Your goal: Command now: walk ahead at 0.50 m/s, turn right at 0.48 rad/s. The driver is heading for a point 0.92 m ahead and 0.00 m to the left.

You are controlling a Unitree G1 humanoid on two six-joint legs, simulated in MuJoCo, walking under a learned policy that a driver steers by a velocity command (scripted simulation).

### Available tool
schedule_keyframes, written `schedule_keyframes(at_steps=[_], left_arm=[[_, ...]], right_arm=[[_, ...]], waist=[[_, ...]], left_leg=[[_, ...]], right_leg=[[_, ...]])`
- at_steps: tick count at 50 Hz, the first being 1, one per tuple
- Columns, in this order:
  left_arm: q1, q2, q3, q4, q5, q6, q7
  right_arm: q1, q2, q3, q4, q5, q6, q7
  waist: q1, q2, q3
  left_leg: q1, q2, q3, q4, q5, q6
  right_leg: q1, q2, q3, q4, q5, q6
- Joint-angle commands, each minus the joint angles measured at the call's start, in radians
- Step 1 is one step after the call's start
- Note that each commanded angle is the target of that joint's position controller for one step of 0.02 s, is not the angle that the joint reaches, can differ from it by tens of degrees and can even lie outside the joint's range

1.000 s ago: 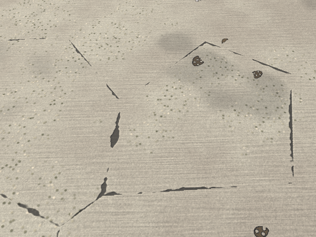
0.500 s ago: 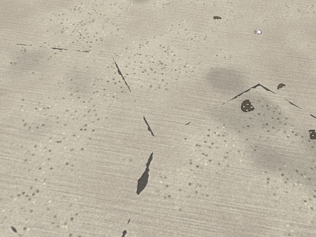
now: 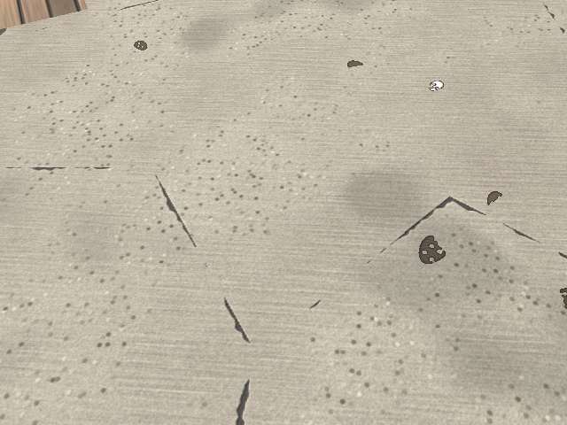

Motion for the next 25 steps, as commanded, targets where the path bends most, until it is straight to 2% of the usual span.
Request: schedule_keyframes(at_steps=[1, 5, 7, 9, 10, 11, 12, 13, 14, 15, 16, 17, 18, 19, 20, 22, 25], left_arm=[[0.044, 0.164, 0.042, -0.049, -0.003, -0.011, 0.007], [0.104, 0.164, 0.045, -0.042, 0.008, -0.004, 0.017], [0.101, 0.174, 0.049, -0.050, 0.016, -0.001, 0.024], [0.048, 0.189, 0.053, -0.066, 0.020, -0.002, 0.030], [0.029, 0.193, 0.053, -0.070, 0.020, -0.006, 0.028], [0.025, 0.184, 0.049, -0.065, 0.013, -0.012, 0.022], [0.034, 0.138, 0.034, -0.080, 0.003, -0.021, 0.013], [0.158, 0.041, 0.013, -0.096, -0.024, -0.022, 0.013], [0.174, 0.119, 0.021, -0.077, 0.011, -0.012, 0.020], [0.092, 0.136, 0.025, -0.070, 0.027, -0.005, 0.017], [0.014, 0.121, 0.020, -0.085, 0.032, -0.006, 0.007], [-0.017, 0.109, 0.018, -0.094, 0.033, -0.003, -0.001], [-0.023, 0.104, 0.017, -0.097, 0.042, 0.006, -0.009], [-0.007, 0.095, 0.014, -0.091, 0.045, 0.014, -0.013], [-0.009, 0.093, 0.012, -0.091, 0.047, 0.018, -0.015], [-0.057, 0.088, 0.008, -0.103, 0.048, 0.022, -0.019], [-0.192, 0.073, -0.006, -0.146, 0.049, 0.021, -0.027]], right_arm=[[-0.091, -0.063, -0.009, -0.088, 0.006, -0.007, 0.004], [-0.207, -0.066, -0.001, -0.131, 0.017, -0.015, 0.006], [-0.226, -0.078, -0.001, -0.148, 0.021, -0.023, 0.004], [-0.150, -0.102, -0.008, -0.131, 0.023, -0.031, -0.001], [-0.070, -0.120, -0.017, -0.104, 0.022, -0.036, -0.008], [0.048, -0.142, -0.029, -0.068, 0.016, -0.047, -0.019], [0.187, -0.198, -0.044, -0.054, -0.003, -0.057, -0.035], [0.249, -0.286, -0.067, -0.050, -0.019, -0.047, -0.043], [0.233, -0.254, -0.073, -0.033, 0.009, -0.030, -0.034], [0.159, -0.164, -0.054, -0.046, 0.019, -0.028, -0.028], [0.111, -0.109, -0.041, -0.045, 0.020, -0.031, -0.021], [0.099, -0.093, -0.035, -0.034, 0.017, -0.036, -0.021], [0.108, -0.086, -0.031, -0.017, 0.021, -0.042, -0.022], [0.125, -0.096, -0.034, -0.001, 0.025, -0.052, -0.018], [0.147, -0.098, -0.036, 0.012, 0.030, -0.061, -0.014], [0.169, -0.108, -0.040, 0.033, 0.038, -0.071, -0.010], [0.208, -0.107, -0.042, 0.063, 0.042, -0.067, -0.010]], waist=[[0.012, -0.091, -0.004], [0.057, -0.096, -0.010], [0.054, -0.104, -0.013], [0.006, -0.116, -0.029], [-0.026, -0.116, -0.060], [-0.083, -0.072, -0.119], [-0.137, 0.007, -0.240], [-0.094, 0.210, -0.353], [-0.078, 0.179, -0.323], [-0.063, 0.039, -0.163], [-0.062, -0.012, -0.082], [-0.046, 0.021, -0.045], [-0.032, 0.052, -0.029], [-0.021, 0.085, -0.041], [-0.018, 0.075, -0.054], [-0.015, 0.063, -0.046], [-0.035, 0.052, -0.004]], left_leg=[[-0.008, -0.032, 0.048, -0.132, 0.126, -0.023], [-0.008, -0.068, 0.046, -0.251, 0.161, -0.015], [0.031, -0.083, 0.031, -0.308, 0.133, -0.001], [0.171, -0.100, 0.025, -0.384, 0.080, 0.026], [0.293, -0.122, 0.038, -0.411, 0.051, 0.046], [0.458, -0.115, 0.039, -0.474, 0.071, 0.076], [0.671, 0.049, -0.123, -0.498, -0.059, 0.129], [0.930, 0.313, -0.547, -0.549, -0.136, 0.249], [0.863, 0.341, -0.747, -0.624, -0.257, 0.296], [0.721, 0.288, -0.607, -0.646, -0.298, 0.277], [0.613, 0.228, -0.463, -0.668, -0.207, 0.252], [0.554, 0.178, -0.356, -0.688, -0.095, 0.225], [0.510, 0.134, -0.275, -0.706, -0.008, 0.203], [0.497, 0.127, -0.239, -0.706, 0.090, 0.208], [0.510, 0.125, -0.214, -0.704, 0.168, 0.219], [0.511, 0.120, -0.170, -0.737, 0.184, 0.233], [0.516, 0.103, -0.110, -0.786, 0.184, 0.237]], right_leg=[[-0.015, -0.231, 0.215, -0.101, 0.286, -0.112], [0.075, -0.239, 0.253, -0.032, 0.391, -0.100], [0.103, -0.257, 0.289, 0.009, 0.424, -0.090], [0.082, -0.268, 0.306, 0.056, 0.455, -0.059], [0.063, -0.258, 0.300, 0.121, 0.534, -0.042], [0.037, -0.210, 0.253, 0.272, 0.569, -0.019], [-0.063, -0.158, 0.195, 0.501, 0.394, 0.005], [-0.352, -0.008, 0.071, 0.791, -0.213, 0.044], [-0.474, -0.038, 0.048, 0.905, -0.348, 0.036], [-0.498, -0.089, 0.066, 0.935, -0.255, 0.036], [-0.485, -0.114, 0.058, 0.892, -0.192, 0.040], [-0.466, -0.138, 0.050, 0.846, -0.167, 0.045], [-0.436, -0.150, 0.043, 0.812, -0.156, 0.052], [-0.410, -0.146, 0.034, 0.798, -0.151, 0.059], [-0.413, -0.144, 0.030, 0.789, -0.147, 0.065], [-0.451, -0.156, 0.015, 0.750, -0.105, 0.077], [-0.514, -0.198, -0.033, 0.617, -0.001, 0.099]])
